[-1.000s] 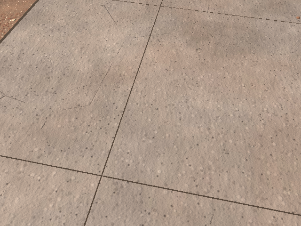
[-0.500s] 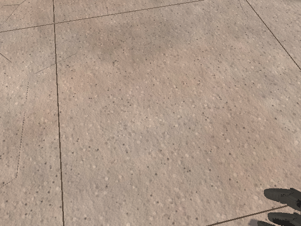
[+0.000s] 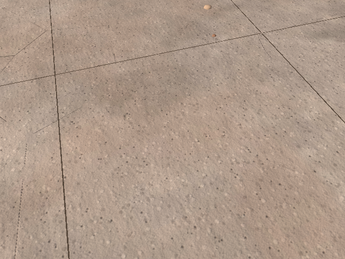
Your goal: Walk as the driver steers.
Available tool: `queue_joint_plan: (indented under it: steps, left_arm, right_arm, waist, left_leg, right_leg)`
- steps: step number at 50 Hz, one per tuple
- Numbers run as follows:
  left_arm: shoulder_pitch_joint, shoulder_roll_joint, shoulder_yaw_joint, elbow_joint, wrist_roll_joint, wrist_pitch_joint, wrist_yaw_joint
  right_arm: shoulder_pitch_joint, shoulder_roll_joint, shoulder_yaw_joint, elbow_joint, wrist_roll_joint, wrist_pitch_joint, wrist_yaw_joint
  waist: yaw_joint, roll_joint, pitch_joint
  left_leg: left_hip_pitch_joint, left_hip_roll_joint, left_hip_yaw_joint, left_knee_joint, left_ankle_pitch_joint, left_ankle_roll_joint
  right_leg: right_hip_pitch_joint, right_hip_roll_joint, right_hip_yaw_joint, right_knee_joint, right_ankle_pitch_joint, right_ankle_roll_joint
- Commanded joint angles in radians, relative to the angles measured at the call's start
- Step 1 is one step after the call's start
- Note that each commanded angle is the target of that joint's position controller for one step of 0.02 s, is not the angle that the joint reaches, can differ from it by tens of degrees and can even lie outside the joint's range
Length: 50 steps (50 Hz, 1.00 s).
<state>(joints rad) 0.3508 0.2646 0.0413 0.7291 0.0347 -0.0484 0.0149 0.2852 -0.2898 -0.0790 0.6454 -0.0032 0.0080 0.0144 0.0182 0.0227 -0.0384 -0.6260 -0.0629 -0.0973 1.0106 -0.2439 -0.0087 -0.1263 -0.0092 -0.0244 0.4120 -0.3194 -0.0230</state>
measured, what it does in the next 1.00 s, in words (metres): walks ahead: left foot, then right foot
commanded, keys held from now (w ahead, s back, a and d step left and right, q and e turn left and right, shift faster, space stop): w+q+shift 0.34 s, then w+e+shift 0.66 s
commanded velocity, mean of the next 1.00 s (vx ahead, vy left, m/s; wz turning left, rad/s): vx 0.92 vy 0.00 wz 0.03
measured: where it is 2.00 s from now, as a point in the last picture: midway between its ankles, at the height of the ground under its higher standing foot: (127, 113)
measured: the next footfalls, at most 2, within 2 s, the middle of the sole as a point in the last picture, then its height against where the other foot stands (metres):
left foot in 0.34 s outside the picture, level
right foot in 0.82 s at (124, 209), level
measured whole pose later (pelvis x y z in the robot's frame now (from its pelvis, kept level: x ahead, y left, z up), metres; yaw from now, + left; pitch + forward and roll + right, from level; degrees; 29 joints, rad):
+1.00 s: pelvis +0.73 +0.29 -0.02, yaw +1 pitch -1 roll -1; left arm 0.51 0.29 0.06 0.93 0.02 -0.03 -0.01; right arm 0.04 -0.20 0.05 0.62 -0.07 -0.08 0.01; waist 0.07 0.00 0.03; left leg -0.61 0.09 -0.14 1.23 -0.30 -0.04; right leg -0.20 0.24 0.03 0.49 -0.26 -0.20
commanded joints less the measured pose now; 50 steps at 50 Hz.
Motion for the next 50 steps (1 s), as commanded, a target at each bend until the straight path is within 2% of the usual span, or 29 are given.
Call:
queue_joint_plan:
  steps: [1,3,8,12,14,16,17,18,19,20,21,22,23,25,27,29,31,35,37,39,40,41,42,43,44,45,46,48,50]
  left_arm:
    - [-0.070,0.156,0.039,-0.069,0.012,-0.029,-0.002]
    - [-0.020,0.146,0.038,-0.048,0.007,-0.037,-0.008]
    - [0.092,0.153,0.042,0.010,0.011,-0.049,0.000]
    - [0.146,0.159,0.041,0.063,0.017,-0.046,0.010]
    - [0.123,0.177,0.039,0.078,0.017,-0.038,0.012]
    - [0.124,0.241,0.050,0.088,0.014,-0.019,0.013]
    - [0.091,0.274,0.056,0.070,0.001,-0.014,0.009]
    - [0.104,0.216,0.037,0.046,-0.003,-0.026,-0.001]
    - [0.082,0.087,0.005,-0.040,-0.019,-0.046,-0.026]
    - [-0.055,0.152,0.011,-0.075,-0.016,-0.060,-0.024]
    - [-0.117,0.147,0.011,-0.079,-0.040,-0.064,-0.019]
    - [-0.080,0.122,0.001,-0.054,-0.041,-0.062,-0.018]
    - [-0.056,0.107,-0.004,-0.038,-0.024,-0.048,-0.026]
    - [0.036,0.084,-0.005,0.021,-0.015,0.000,-0.043]
    - [-0.009,0.069,-0.001,0.029,-0.024,0.027,-0.056]
    - [-0.106,0.064,0.001,0.013,-0.037,0.027,-0.061]
    - [-0.153,0.049,-0.005,0.005,-0.044,0.016,-0.069]
    - [-0.216,0.039,-0.020,-0.007,-0.035,0.002,-0.090]
    - [-0.115,0.083,-0.009,0.026,-0.035,0.014,-0.084]
    - [0.153,0.172,0.027,0.100,-0.033,0.031,-0.069]
    - [0.379,0.220,0.055,0.163,-0.031,0.037,-0.057]
    - [0.453,0.234,0.076,0.194,-0.048,0.041,-0.039]
    - [0.332,0.217,0.067,0.205,-0.044,0.050,-0.034]
    - [0.182,0.251,0.066,0.138,-0.022,0.047,-0.027]
    - [0.130,0.202,0.067,0.091,-0.015,0.043,-0.023]
    - [0.088,0.159,0.058,0.093,-0.008,0.037,-0.020]
    - [0.066,0.161,0.054,0.097,-0.012,0.022,-0.019]
    - [0.042,0.164,0.047,0.093,-0.017,-0.015,-0.013]
    - [0.038,0.188,0.056,0.086,-0.022,-0.037,-0.018]
  right_arm:
    - [-0.097,-0.090,-0.028,-0.072,-0.049,0.011,0.061]
    - [-0.122,-0.088,-0.026,-0.070,-0.031,0.022,0.074]
    - [-0.275,-0.083,-0.012,-0.103,-0.038,0.022,0.095]
    - [-0.399,-0.053,0.018,-0.145,-0.035,0.015,0.112]
    - [-0.368,-0.040,0.030,-0.144,-0.030,0.015,0.098]
    - [-0.164,-0.086,0.010,-0.094,-0.020,0.006,0.070]
    - [0.052,-0.133,-0.017,-0.033,-0.018,-0.007,0.058]
    - [0.197,-0.222,-0.054,0.034,-0.037,-0.007,0.040]
    - [0.155,-0.339,-0.078,0.032,-0.024,-0.001,0.025]
    - [0.189,-0.315,-0.073,0.004,-0.024,-0.001,0.017]
    - [0.168,-0.283,-0.064,0.043,-0.039,-0.009,0.003]
    - [0.139,-0.224,-0.046,0.063,-0.045,-0.026,-0.007]
    - [0.080,-0.174,-0.027,0.066,-0.047,-0.044,-0.010]
    - [0.027,-0.108,0.000,0.070,-0.036,-0.079,-0.003]
    - [0.032,-0.099,0.004,0.099,-0.022,-0.106,0.003]
    - [0.051,-0.078,0.012,0.116,-0.021,-0.122,0.014]
    - [0.051,-0.062,0.022,0.127,-0.016,-0.134,0.014]
    - [0.074,-0.082,0.033,0.151,-0.005,-0.151,-0.016]
    - [0.053,-0.146,0.017,0.148,-0.010,-0.137,-0.047]
    - [-0.026,-0.203,-0.003,0.124,-0.030,-0.098,-0.071]
    - [-0.113,-0.216,-0.010,0.102,-0.041,-0.079,-0.075]
    - [-0.181,-0.168,-0.003,0.103,-0.036,-0.070,-0.055]
    - [-0.216,0.032,0.055,0.037,-0.061,-0.092,-0.032]
    - [-0.075,0.053,0.079,-0.059,-0.023,-0.112,-0.017]
    - [-0.088,-0.031,0.082,-0.054,-0.050,-0.140,-0.009]
    - [-0.114,-0.085,0.072,-0.039,-0.053,-0.146,-0.004]
    - [-0.138,-0.085,0.076,-0.042,-0.071,-0.135,-0.007]
    - [-0.148,-0.076,0.088,-0.043,-0.083,-0.084,-0.009]
    - [-0.244,-0.070,0.099,-0.084,-0.067,-0.069,-0.003]
  waist:
    - [-0.002,-0.146,0.124]
    - [0.014,-0.138,0.135]
    - [0.069,-0.131,0.200]
    - [0.099,-0.120,0.255]
    - [0.048,-0.124,0.215]
    - [-0.076,-0.159,0.046]
    - [-0.184,-0.155,-0.077]
    - [-0.229,-0.037,-0.172]
    - [-0.133,0.268,-0.252]
    - [-0.196,0.071,-0.305]
    - [-0.178,0.015,-0.148]
    - [-0.117,-0.055,-0.032]
    - [-0.064,-0.075,0.007]
    - [0.003,-0.020,0.070]
    - [0.012,-0.001,0.151]
    - [-0.008,0.011,0.208]
    - [-0.009,0.033,0.199]
    - [-0.002,0.021,0.148]
    - [0.068,0.077,0.052]
    - [0.220,0.111,-0.067]
    - [0.340,0.092,-0.117]
    - [0.377,-0.060,-0.066]
    - [0.203,-0.293,0.062]
    - [0.050,-0.319,-0.110]
    - [0.055,-0.107,-0.078]
    - [0.007,0.058,0.037]
    - [-0.031,0.105,0.104]
    - [-0.070,0.113,0.168]
    - [-0.041,0.067,0.186]
  left_leg:
    - [-0.272,0.071,0.033,0.216,0.087,-0.010]
    - [-0.294,0.093,0.045,0.237,0.126,-0.011]
    - [-0.361,0.142,0.096,0.076,0.144,0.021]
    - [-0.318,0.159,0.207,-0.103,0.058,0.101]
    - [-0.142,0.096,0.288,-0.206,-0.039,0.167]
    - [0.190,-0.045,0.353,-0.200,-0.161,0.219]
    - [0.499,-0.083,0.302,-0.263,-0.125,0.251]
    - [0.875,0.001,0.078,-0.374,-0.222,0.275]
    - [1.078,0.329,-0.563,-0.620,-0.507,0.365]
    - [1.049,0.367,-0.685,-0.729,-0.460,0.334]
    - [0.927,0.377,-0.544,-0.732,-0.289,0.308]
    - [0.745,0.354,-0.412,-0.723,-0.155,0.272]
    - [0.606,0.315,-0.309,-0.738,-0.129,0.243]
    - [0.423,0.277,-0.166,-0.816,-0.095,0.204]
    - [0.398,0.236,-0.024,-0.885,0.018,0.147]
    - [0.406,0.168,0.137,-0.924,0.255,0.076]
    - [0.450,0.127,0.255,-0.936,0.504,0.042]
    - [0.587,0.168,0.345,-0.931,1.012,0.010]
    - [0.715,0.206,0.354,-0.776,1.361,-0.013]
    - [0.720,0.242,0.338,-0.416,1.565,-0.020]
    - [0.601,0.243,0.315,-0.073,1.464,-0.009]
    - [0.408,0.082,0.333,0.413,0.663,0.008]
    - [-0.030,-0.066,0.223,0.748,-0.256,0.009]
    - [-0.258,-0.049,0.011,0.812,-0.281,-0.008]
    - [-0.264,0.015,-0.046,0.670,-0.189,0.027]
    - [-0.215,0.068,-0.041,0.535,-0.106,0.028]
    - [-0.160,0.099,-0.031,0.443,-0.104,0.011]
    - [-0.042,0.158,-0.005,0.262,-0.097,-0.033]
    - [0.059,0.180,0.052,0.034,0.027,-0.063]
  right_leg:
    - [0.027,-0.236,0.183,-0.316,-0.211,-0.078]
    - [0.041,-0.234,0.101,-0.318,-0.161,-0.071]
    - [0.167,-0.271,-0.034,-0.343,-0.089,-0.068]
    - [0.264,-0.293,-0.155,-0.343,0.121,-0.066]
    - [0.271,-0.276,-0.256,-0.214,0.664,-0.046]
    - [0.241,-0.300,-0.274,0.123,1.311,-0.052]
    - [0.101,-0.303,-0.264,0.392,1.302,-0.049]
    - [-0.229,-0.243,-0.251,0.707,0.894,-0.023]
    - [-0.613,-0.030,-0.154,1.092,-0.132,0.027]
    - [-0.669,-0.037,0.055,1.170,-0.046,0.005]
    - [-0.719,-0.074,0.056,1.173,0.018,-0.011]
    - [-0.668,-0.122,0.055,1.086,0.053,-0.023]
    - [-0.599,-0.150,0.079,1.008,0.064,-0.031]
    - [-0.484,-0.153,0.118,0.937,0.081,-0.030]
    - [-0.555,-0.132,0.121,0.856,0.137,-0.029]
    - [-0.594,-0.094,0.078,0.720,0.254,-0.041]
    - [-0.582,-0.055,-0.005,0.587,0.369,-0.056]
    - [-0.434,0.015,-0.151,0.327,0.524,-0.101]
    - [-0.308,0.081,-0.187,0.296,0.489,-0.119]
    - [-0.055,0.140,-0.179,0.311,0.337,-0.154]
    - [0.145,0.105,-0.085,0.267,0.260,-0.215]
    - [0.253,0.055,0.005,0.149,0.234,-0.282]
    - [0.295,0.015,0.189,0.310,0.380,-0.318]
    - [0.413,-0.154,0.694,0.059,0.052,-0.496]
    - [0.322,-0.221,0.877,-0.189,-0.296,-0.462]
    - [0.140,-0.211,0.835,-0.247,-0.364,-0.403]
    - [-0.008,-0.174,0.760,-0.253,-0.274,-0.374]
    - [-0.233,-0.084,0.597,-0.273,-0.158,-0.345]
    - [-0.351,-0.014,0.469,-0.305,0.012,-0.333]
Keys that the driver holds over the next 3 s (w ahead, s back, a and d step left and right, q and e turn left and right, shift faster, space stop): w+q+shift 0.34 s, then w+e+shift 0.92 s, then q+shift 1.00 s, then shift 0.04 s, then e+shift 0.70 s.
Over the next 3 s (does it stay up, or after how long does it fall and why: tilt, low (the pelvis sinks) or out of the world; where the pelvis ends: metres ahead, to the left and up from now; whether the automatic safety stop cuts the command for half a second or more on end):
stays up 1.38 0.34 -0.01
